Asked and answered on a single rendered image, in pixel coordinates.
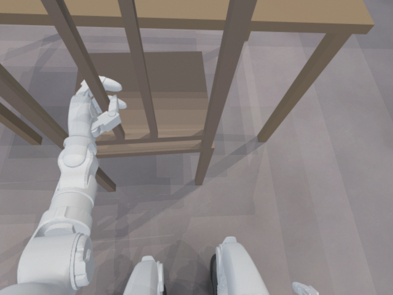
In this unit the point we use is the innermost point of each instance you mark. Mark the left robot forearm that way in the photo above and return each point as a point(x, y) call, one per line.
point(74, 197)

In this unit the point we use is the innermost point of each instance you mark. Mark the table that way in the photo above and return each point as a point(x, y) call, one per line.
point(339, 19)

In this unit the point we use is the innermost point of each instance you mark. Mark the robot left hand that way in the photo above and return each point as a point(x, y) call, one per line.
point(83, 111)

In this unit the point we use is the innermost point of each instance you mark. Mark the robot left upper arm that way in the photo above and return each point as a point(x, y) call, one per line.
point(55, 265)

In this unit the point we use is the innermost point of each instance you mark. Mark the chair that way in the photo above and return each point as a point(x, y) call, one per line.
point(167, 111)

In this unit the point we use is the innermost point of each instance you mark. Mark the robot right hand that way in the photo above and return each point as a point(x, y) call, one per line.
point(302, 289)

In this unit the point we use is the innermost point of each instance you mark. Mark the left robot thigh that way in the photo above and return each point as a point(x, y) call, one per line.
point(146, 279)

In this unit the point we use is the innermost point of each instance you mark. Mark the right robot shin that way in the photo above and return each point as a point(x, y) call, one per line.
point(222, 281)

